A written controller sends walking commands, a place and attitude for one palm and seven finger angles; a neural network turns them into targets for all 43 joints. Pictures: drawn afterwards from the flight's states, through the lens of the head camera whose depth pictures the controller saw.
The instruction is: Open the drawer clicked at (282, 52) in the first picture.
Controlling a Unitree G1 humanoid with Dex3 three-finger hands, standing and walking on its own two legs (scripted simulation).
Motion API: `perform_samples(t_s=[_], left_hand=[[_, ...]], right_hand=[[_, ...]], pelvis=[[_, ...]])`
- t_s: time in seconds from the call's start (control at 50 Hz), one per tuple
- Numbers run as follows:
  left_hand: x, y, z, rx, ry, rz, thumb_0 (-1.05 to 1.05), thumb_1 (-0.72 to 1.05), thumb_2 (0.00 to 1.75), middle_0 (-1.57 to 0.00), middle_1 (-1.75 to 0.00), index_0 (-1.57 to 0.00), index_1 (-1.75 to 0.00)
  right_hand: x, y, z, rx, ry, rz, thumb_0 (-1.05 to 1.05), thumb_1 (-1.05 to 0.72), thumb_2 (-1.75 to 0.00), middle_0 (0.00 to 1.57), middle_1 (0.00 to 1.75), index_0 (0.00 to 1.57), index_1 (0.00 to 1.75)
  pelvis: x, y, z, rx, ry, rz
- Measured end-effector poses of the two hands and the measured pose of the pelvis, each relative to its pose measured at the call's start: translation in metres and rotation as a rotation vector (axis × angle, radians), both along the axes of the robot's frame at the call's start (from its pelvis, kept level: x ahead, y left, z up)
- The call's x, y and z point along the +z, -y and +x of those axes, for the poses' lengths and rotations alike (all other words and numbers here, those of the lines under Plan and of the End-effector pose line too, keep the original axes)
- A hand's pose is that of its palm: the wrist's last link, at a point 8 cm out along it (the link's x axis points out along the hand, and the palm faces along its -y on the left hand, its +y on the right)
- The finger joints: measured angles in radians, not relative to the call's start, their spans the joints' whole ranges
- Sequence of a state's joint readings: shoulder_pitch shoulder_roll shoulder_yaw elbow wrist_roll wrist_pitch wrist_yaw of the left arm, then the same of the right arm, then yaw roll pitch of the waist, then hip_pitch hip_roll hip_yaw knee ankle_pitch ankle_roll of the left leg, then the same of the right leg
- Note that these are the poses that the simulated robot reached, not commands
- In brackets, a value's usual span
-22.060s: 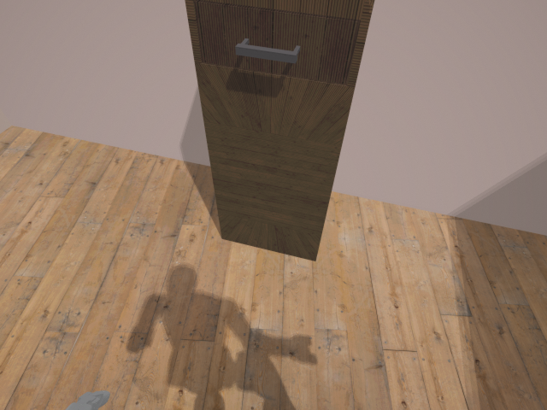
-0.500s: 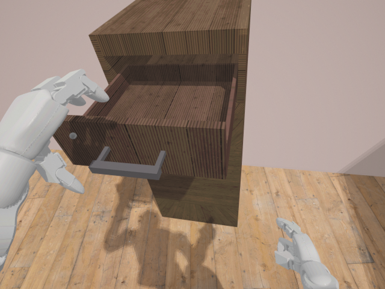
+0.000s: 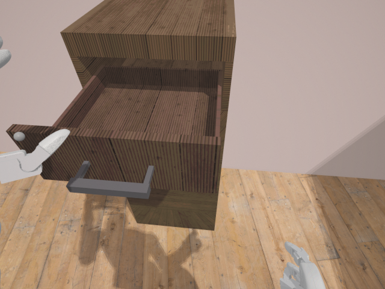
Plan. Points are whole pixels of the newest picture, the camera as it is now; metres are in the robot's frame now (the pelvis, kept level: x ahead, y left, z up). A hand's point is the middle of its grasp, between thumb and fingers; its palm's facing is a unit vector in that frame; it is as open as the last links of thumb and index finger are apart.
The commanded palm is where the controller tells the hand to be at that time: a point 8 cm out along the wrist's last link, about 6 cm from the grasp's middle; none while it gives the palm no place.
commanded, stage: draw the hand back to the body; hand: left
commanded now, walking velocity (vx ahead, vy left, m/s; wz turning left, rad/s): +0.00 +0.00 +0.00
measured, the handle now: (113, 178) +0.27 +0.18 +0.13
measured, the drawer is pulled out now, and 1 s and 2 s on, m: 0.30 0.30 0.30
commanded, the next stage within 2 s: step back with the hand held close in 0.44 s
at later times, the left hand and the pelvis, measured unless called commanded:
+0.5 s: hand out of the picture +0.17 +0.24 +0.32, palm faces +0.61 -0.75 -0.25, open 7.6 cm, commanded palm +0.12 +0.28 +0.31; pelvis -0.01 +0.00 +0.00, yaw +1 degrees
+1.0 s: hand out of the picture +0.11 +0.24 +0.32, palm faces +0.63 -0.62 -0.46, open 7.4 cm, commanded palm +0.05 +0.29 +0.31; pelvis -0.07 +0.01 -0.01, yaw +1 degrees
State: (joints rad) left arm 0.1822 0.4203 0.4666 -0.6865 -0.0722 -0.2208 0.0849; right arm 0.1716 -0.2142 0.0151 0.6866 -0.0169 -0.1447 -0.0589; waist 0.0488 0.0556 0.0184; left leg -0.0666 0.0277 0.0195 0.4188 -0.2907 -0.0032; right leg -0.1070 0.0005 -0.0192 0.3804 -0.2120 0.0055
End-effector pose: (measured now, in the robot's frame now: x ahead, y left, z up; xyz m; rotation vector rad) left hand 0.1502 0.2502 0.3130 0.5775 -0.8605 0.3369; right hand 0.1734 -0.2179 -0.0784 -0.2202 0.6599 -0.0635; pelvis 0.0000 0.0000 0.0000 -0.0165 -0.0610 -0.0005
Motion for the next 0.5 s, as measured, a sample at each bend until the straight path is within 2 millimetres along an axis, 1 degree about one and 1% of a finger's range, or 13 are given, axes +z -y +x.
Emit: perform_samples(t_s=[0.1,0.16,0.2,0.24,0.34,0.5], left_hand=[[0.009,-0.02,-0.01,0.092,0.031,0.009,0.0,0.34,0.67,-0.25,-0.65,-0.25,-0.65],[0.008,-0.032,-0.013,0.14,0.03,-0.029,0.0,0.44,0.71,-0.24,-0.58,-0.24,-0.58],[0.004,-0.036,-0.015,0.157,0.018,-0.058,0.0,0.51,0.74,-0.23,-0.54,-0.24,-0.54],[-0.001,-0.036,-0.016,0.158,0.005,-0.083,0.0,0.58,0.77,-0.23,-0.49,-0.23,-0.49],[-0.007,-0.029,-0.02,0.125,0.001,-0.102,0.0,0.74,0.84,-0.22,-0.39,-0.22,-0.39],[0.006,-0.027,-0.029,0.126,0.058,-0.069,0.01,0.85,0.89,-0.21,-0.32,-0.21,-0.32]], right_hand=[[0.003,-0.012,0.017,0.026,0.019,0.019,0.02,-0.9,-0.9,0.2,0.3,0.2,0.3],[0.004,-0.019,0.024,0.048,0.024,0.026,0.02,-0.9,-0.9,0.2,0.3,0.2,0.3],[0.005,-0.023,0.027,0.062,0.027,0.027,0.02,-0.9,-0.9,0.2,0.3,0.2,0.3],[0.006,-0.025,0.029,0.074,0.03,0.027,0.02,-0.9,-0.9,0.2,0.3,0.2,0.3],[0.009,-0.028,0.028,0.088,0.038,0.015,0.02,-0.9,-0.9,0.2,0.3,0.2,0.3],[0.009,-0.024,0.018,0.073,0.038,0.016,0.01,-0.9,-0.9,0.2,0.3,0.2,0.3]], pelvis=[[0.0,-0.002,0.001,0.009,-0.002,-0.002],[0.0,-0.003,0.001,0.015,-0.003,-0.001],[0.0,-0.003,0.001,0.017,-0.003,-0.001],[0.0,-0.004,0.0,0.019,-0.003,0.0],[-0.001,-0.004,-0.001,0.021,0.003,0.0],[-0.001,-0.002,-0.006,0.02,0.018,-0.001]])
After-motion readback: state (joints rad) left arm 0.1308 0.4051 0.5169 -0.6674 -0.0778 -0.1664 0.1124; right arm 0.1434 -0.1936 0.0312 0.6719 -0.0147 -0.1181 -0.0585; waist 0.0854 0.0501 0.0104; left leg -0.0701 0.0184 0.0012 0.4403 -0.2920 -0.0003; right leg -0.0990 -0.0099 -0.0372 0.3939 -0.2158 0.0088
